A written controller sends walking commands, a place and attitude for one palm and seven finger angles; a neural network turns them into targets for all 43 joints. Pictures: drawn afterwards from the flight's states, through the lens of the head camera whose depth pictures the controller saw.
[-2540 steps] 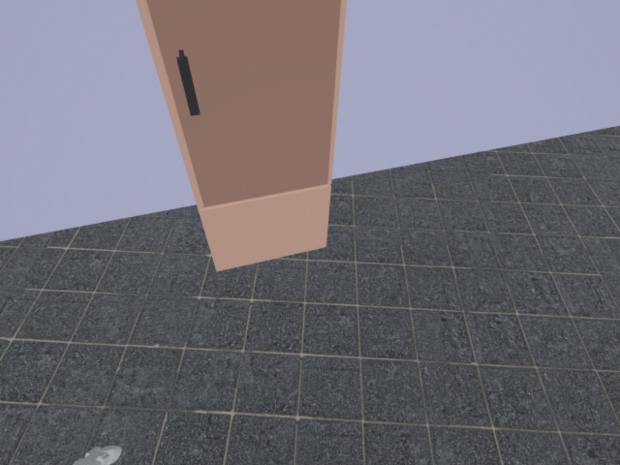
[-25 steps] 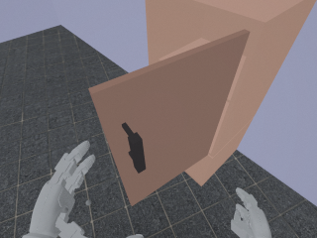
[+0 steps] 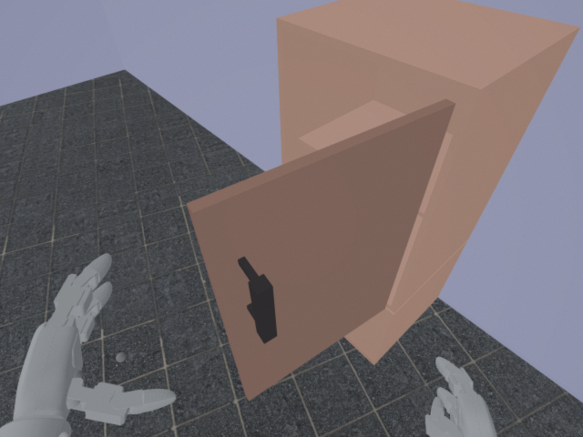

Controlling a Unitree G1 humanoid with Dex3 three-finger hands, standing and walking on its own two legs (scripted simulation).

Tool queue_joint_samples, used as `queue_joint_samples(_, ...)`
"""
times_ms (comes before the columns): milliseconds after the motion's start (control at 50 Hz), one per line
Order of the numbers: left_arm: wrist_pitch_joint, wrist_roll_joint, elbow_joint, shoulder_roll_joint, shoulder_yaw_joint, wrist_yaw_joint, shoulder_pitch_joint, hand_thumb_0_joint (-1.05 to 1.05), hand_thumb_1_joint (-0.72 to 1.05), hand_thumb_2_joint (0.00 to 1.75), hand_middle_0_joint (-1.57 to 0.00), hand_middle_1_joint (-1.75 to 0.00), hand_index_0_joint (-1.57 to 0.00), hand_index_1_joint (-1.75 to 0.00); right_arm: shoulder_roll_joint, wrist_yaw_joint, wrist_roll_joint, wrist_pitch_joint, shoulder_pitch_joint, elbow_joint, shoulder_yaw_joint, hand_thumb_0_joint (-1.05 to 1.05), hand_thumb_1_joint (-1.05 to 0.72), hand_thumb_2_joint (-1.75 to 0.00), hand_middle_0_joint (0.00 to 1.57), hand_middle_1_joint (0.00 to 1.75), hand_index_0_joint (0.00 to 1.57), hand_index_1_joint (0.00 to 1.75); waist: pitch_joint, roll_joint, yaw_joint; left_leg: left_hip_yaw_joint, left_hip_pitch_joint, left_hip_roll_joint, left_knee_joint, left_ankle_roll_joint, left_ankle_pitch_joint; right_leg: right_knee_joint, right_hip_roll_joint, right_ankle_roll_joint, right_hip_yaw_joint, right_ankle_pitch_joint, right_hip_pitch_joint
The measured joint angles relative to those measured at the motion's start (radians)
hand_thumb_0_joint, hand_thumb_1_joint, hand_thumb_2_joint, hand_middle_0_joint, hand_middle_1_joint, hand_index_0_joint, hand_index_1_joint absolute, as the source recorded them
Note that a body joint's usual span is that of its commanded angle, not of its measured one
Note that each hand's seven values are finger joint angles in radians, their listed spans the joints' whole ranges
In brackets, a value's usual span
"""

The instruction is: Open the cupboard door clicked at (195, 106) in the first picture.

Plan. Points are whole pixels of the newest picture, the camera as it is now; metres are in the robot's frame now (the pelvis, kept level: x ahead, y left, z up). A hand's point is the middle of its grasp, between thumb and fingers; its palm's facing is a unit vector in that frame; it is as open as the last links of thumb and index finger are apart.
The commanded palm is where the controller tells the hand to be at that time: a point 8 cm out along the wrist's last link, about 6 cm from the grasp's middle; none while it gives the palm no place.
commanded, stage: draw the hand back to the body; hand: left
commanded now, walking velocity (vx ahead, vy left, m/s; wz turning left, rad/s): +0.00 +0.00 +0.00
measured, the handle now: (256, 300) +0.29 +0.09 +0.05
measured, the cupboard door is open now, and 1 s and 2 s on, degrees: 82 82 82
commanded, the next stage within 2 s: step back with the hand held close in 0.88 s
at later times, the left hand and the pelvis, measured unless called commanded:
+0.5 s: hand (75, 285) +0.22 +0.25 +0.17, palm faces +0.42 -0.80 -0.42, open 9.1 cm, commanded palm +0.17 +0.30 +0.19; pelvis +0.03 +0.00 +0.02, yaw -1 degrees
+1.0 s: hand (81, 294) +0.20 +0.24 +0.18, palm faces +0.43 -0.81 -0.41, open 7.5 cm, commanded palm +0.16 +0.28 +0.20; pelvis +0.01 -0.02 +0.02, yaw -1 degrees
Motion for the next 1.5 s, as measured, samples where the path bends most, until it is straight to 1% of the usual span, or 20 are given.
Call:
queue_joint_samples(40,0.003,0.014,0.005,0.003,0.003,0.022,-0.003,-0.01,-0.19,0.43,-0.16,-0.31,-0.16,-0.3,-0.001,0.002,-0.005,0.002,-0.004,0.015,0.002,0.01,-0.91,-0.9,0.2,0.3,0.2,0.3,0.012,-0.001,0.002,0.004,0.037,-0.004,-0.04,0.001,0.014,-0.037,-0.003,0.002,0.004,0.014,0.035)
queue_joint_samples(100,0.003,0.025,0.014,0.008,0.015,0.039,-0.015,-0.01,-0.09,0.47,-0.17,-0.31,-0.17,-0.3,-0.003,0.007,-0.01,0.006,-0.012,0.036,0.004,0.01,-0.91,-0.9,0.2,0.3,0.2,0.3,0.028,-0.002,0.008,0.01,0.088,-0.011,-0.095,0.004,0.034,-0.085,-0.008,0.005,0.01,0.031,0.082)
queue_joint_samples(280,-0.004,0.028,0.033,0.026,0.081,0.046,-0.068,0.0,0.21,0.6,-0.18,-0.31,-0.18,-0.3,-0.004,0.028,-0.02,0.022,-0.043,0.078,-0.002,0.01,-0.91,-0.9,0.2,0.3,0.2,0.3,0.053,-0.002,0.018,0.023,0.197,-0.021,-0.217,0.005,0.074,-0.191,-0.015,0.009,0.024,0.066,0.179)
queue_joint_samples(560,-0.011,0.012,0.062,0.053,0.188,0.042,-0.164,0.01,0.69,0.81,-0.2,-0.31,-0.2,-0.3,-0.011,0.044,-0.022,0.057,-0.072,0.102,-0.021,0.01,-0.91,-0.9,0.2,0.3,0.2,0.3,0.066,0.0,0.027,0.027,0.264,-0.013,-0.291,-0.006,0.1,-0.263,-0.004,0.0,0.029,0.093,0.242)
queue_joint_samples(660,-0.014,0.008,0.074,0.038,0.187,0.037,-0.165,0.01,0.81,0.86,-0.2,-0.31,-0.2,-0.3,-0.015,0.051,-0.02,0.067,-0.072,0.104,-0.028,0.01,-0.91,-0.9,0.2,0.3,0.2,0.3,0.068,0.004,0.022,0.029,0.271,-0.01,-0.304,-0.01,0.109,-0.271,-0.001,-0.004,0.031,0.1,0.246)
queue_joint_samples(780,-0.016,0.006,0.079,0.037,0.171,0.029,-0.151,0.01,0.87,0.88,-0.21,-0.31,-0.2,-0.3,-0.014,0.045,-0.02,0.068,-0.065,0.112,-0.032,0.01,-0.91,-0.9,0.2,0.3,0.2,0.3,0.076,0.004,0.02,0.028,0.274,-0.002,-0.306,-0.016,0.114,-0.275,0.007,-0.011,0.03,0.107,0.249)
queue_joint_samples(1040,-0.043,0.005,0.099,0.036,0.182,0.03,-0.168,0.02,0.89,0.89,-0.21,-0.31,-0.21,-0.3,-0.012,0.038,-0.015,0.053,-0.065,0.128,-0.035,0.01,-0.91,-0.9,0.2,0.3,0.2,0.3,0.085,0.012,0.019,0.024,0.268,0.01,-0.305,-0.023,0.128,-0.286,0.019,-0.02,0.026,0.125,0.25)
queue_joint_samples(1100,-0.077,0.014,0.103,0.049,0.215,0.03,-0.162,0.02,0.89,0.89,-0.21,-0.31,-0.21,-0.3,-0.013,0.04,-0.016,0.074,-0.077,0.112,-0.032,0.01,-0.91,-0.9,0.2,0.3,0.2,0.3,0.072,0.013,0.003,0.025,0.225,0.018,-0.286,-0.023,0.127,-0.288,0.027,-0.02,0.028,0.138,0.214)
queue_joint_samples(1140,-0.089,0.018,0.1,0.057,0.225,0.031,-0.151,0.02,0.89,0.89,-0.21,-0.31,-0.21,-0.3,-0.016,0.039,-0.016,0.088,-0.086,0.097,-0.036,0.01,-0.91,-0.9,0.2,0.3,0.2,0.3,0.071,0.011,-0.008,0.031,0.203,0.019,-0.284,-0.022,0.132,-0.284,0.026,-0.018,0.034,0.145,0.189)
queue_joint_samples(1280,-0.091,0.023,0.058,0.093,0.22,0.033,-0.096,0.01,0.89,0.89,-0.21,-0.31,-0.21,-0.3,-0.024,0.03,-0.009,0.134,-0.097,0.054,-0.06,0.01,-0.91,-0.9,0.2,0.3,0.2,0.3,0.075,-0.009,-0.038,0.057,0.149,0.006,-0.281,-0.008,0.155,-0.246,0.012,-0.003,0.058,0.158,0.112)
queue_joint_samples(1400,-0.097,0.025,0.02,0.125,0.24,0.048,-0.074,0.01,0.89,0.89,-0.21,-0.31,-0.21,-0.3,-0.019,0.023,-0.003,0.152,-0.085,0.036,-0.068,0.01,-0.91,-0.9,0.2,0.3,0.2,0.3,0.085,-0.04,-0.049,0.066,0.102,-0.002,-0.254,0.005,0.171,-0.214,0.002,0.008,0.065,0.173,0.061)
queue_joint_samples(1500,-0.112,0.035,-0.007,0.127,0.253,0.061,-0.068,0.01,0.89,0.89,-0.21,-0.31,-0.21,-0.3,-0.014,0.023,-0.003,0.14,-0.065,0.028,-0.063,0.01,-0.91,-0.9,0.2,0.3,0.2,0.3,0.091,-0.054,-0.048,0.065,0.058,-0.007,-0.22,0.02,0.183,-0.188,-0.004,0.018,0.062,0.189,0.023)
